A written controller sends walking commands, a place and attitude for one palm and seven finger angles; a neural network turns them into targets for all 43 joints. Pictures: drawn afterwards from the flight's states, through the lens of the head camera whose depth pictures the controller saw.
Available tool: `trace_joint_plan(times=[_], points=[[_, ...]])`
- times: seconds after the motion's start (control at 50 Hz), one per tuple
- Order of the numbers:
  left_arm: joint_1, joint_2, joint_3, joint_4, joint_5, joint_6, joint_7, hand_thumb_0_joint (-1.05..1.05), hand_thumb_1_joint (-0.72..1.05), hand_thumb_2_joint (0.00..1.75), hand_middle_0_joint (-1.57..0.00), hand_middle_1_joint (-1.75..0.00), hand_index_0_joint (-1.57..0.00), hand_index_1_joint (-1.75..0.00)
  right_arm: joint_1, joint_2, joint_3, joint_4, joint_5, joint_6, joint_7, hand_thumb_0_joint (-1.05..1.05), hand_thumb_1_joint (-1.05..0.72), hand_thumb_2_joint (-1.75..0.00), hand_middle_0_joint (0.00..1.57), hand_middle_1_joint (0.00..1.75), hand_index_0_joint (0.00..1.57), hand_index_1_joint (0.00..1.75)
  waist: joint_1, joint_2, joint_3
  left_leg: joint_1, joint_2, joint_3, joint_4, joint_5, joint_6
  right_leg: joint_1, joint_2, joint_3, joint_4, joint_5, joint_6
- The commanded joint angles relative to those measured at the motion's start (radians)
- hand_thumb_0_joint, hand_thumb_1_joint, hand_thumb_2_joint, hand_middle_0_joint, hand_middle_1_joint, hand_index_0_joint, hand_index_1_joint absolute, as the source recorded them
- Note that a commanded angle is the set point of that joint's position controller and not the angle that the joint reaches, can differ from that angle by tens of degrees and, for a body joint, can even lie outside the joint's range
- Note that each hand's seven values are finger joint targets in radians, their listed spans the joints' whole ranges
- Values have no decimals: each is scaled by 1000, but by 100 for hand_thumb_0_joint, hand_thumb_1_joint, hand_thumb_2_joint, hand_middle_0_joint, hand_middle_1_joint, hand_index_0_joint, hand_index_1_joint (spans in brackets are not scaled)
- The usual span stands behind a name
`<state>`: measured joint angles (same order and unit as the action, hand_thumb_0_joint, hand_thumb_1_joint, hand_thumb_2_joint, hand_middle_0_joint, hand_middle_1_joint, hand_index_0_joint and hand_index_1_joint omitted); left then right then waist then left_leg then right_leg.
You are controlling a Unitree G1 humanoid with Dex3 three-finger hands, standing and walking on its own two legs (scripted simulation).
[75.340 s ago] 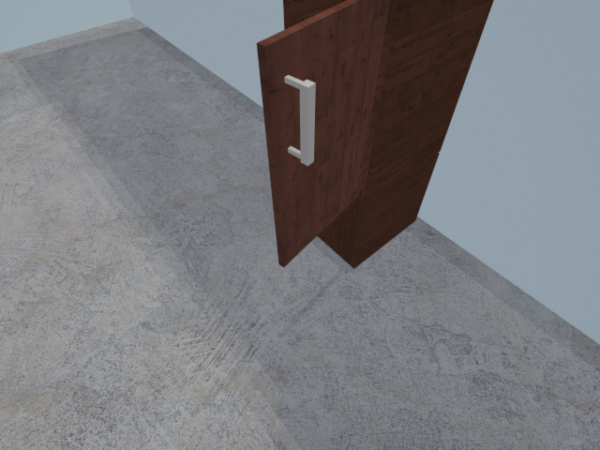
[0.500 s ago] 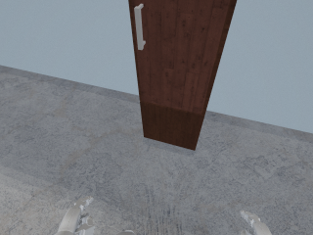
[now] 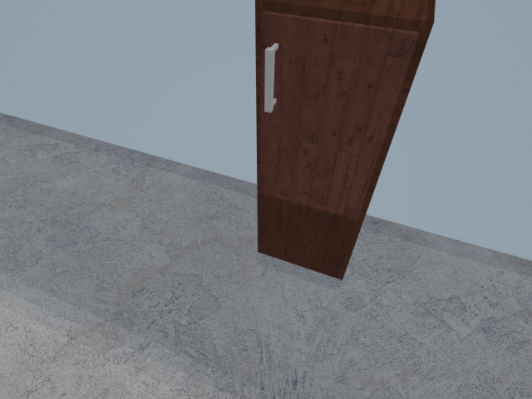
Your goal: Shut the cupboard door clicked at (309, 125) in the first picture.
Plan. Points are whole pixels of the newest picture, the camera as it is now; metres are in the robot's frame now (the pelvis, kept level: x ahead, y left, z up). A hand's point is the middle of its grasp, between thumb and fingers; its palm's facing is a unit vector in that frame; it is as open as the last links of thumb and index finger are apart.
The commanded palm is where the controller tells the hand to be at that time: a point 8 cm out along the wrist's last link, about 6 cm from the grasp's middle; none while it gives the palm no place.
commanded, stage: let the arm hang, fingers relaxed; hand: left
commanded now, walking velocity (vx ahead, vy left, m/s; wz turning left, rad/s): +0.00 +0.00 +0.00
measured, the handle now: (271, 78) +0.84 +0.04 +0.10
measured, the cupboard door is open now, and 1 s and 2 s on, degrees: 0 0 0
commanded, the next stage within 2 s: look to check the result in 0.40 s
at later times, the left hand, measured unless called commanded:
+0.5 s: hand out of the picture -0.06 +0.15 -0.18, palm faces +0.05 -0.99 -0.17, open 7.4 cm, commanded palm none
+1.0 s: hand out of the picture -0.02 +0.15 -0.18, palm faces +0.04 -0.99 -0.16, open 7.4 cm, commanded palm none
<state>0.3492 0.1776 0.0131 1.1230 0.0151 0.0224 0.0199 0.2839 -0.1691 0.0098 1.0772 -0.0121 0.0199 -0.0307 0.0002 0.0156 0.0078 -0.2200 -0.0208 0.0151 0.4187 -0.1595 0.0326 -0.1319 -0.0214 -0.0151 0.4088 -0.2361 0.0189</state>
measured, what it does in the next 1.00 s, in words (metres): stands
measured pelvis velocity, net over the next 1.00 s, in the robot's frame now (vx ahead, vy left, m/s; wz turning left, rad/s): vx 0.00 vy -0.01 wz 0.00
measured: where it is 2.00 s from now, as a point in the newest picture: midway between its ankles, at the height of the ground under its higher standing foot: outside the picture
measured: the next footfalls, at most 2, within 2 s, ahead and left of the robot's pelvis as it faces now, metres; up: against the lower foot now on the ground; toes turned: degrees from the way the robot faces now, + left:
none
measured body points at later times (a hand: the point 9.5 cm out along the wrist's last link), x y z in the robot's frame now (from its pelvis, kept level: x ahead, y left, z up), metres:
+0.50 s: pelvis -0.01 -0.01 +0.00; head -0.01 -0.01 +0.45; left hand -0.06 +0.20 -0.16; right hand -0.04 -0.22 -0.16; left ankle +0.04 +0.10 -0.74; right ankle -0.01 -0.13 -0.74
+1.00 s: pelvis +0.00 -0.01 +0.00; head +0.01 -0.01 +0.45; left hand -0.02 +0.20 -0.16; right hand -0.01 -0.22 -0.16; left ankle +0.04 +0.10 -0.74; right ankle -0.01 -0.13 -0.74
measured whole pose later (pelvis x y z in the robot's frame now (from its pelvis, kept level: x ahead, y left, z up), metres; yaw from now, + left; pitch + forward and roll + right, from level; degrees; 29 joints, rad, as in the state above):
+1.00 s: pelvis +0.00 -0.01 +0.00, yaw +0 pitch -2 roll +0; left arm 0.34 0.11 0.02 1.15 0.01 -0.01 0.03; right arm 0.31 -0.12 0.01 1.12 -0.01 0.01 -0.04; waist -0.01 0.00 0.02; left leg -0.23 -0.01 0.02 0.43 -0.17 0.02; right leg -0.15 -0.01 -0.01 0.42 -0.25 0.01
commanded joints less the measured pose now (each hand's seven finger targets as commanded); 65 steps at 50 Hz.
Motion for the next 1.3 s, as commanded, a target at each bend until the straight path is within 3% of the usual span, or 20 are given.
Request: trace_joint_plan(times=[0.0, 0.2, 0.4, 0.52, 0.66, 0.82, 1.18, 1.28], points=[[55, 77, 9, -11, 3, -18, 8, 0, 90, 90, -20, -30, -20, -30, 52, -101, -25, -15, -3, -19, -5, 0, -90, -90, 20, 30, 20, 30, -1, -16, 103, -42, 108, -129, -148, -174, 4, -90, -56, 68, -94, -65, -46], [94, 45, 15, 13, 7, -14, 12, 0, 90, 90, -20, -30, -20, -30, 92, -77, -30, 4, -6, -13, -8, 0, -90, -90, 20, 30, 20, 30, 0, 18, 119, -85, 107, -149, -179, -284, 5, -119, -40, 56, -65, -107, -43], [102, 34, 16, 17, 3, -28, 17, 0, 90, 90, -20, -30, -20, -30, 129, -42, -28, 13, -3, -14, -7, 0, -90, -90, 20, 30, 20, 30, -10, -36, 96, -32, 83, -102, -94, -144, 0, -158, -62, 83, -98, -129, -53], [103, 28, 15, 19, 1, -28, 19, 0, 90, 90, -20, -30, -20, -30, 132, -36, -25, 18, -3, -16, -8, 0, -90, -90, 20, 30, 20, 30, -12, -6, 99, -27, 90, -107, -93, -123, 1, -159, -58, 82, -88, -105, -54], [99, 31, 16, 18, 0, -32, 21, 0, 90, 90, -20, -30, -20, -30, 125, -35, -24, 21, -2, -17, -8, 0, -90, -90, 20, 30, 20, 30, -11, -34, 100, -14, 87, -93, -70, -69, -3, -152, -65, 81, -97, -92, -55], [88, 28, 15, 15, -1, -33, 21, 0, 90, 90, -20, -30, -20, -30, 113, -39, -22, 23, -1, -21, -9, 0, -90, -90, 20, 30, 20, 30, -9, -3, 101, -9, 96, -99, -82, -53, -2, -131, -59, 78, -90, -44, -52], [78, 39, 15, 15, -3, -37, 21, 0, 90, 90, -20, -30, -20, -30, 91, -55, -19, 29, 1, -29, -11, 0, -90, -90, 20, 30, 20, 30, -5, -25, 63, 37, 102, -94, -72, 60, 0, -77, -65, 74, -92, 35, -48], [75, 42, 13, 16, -2, -36, 21, 0, 90, 90, -20, -30, -20, -30, 84, -59, -19, 30, 1, -26, -10, 0, -90, -90, 20, 30, 20, 30, -8, -13, 84, 35, 102, -91, -81, 32, -2, -86, -64, 76, -100, 19, -47]])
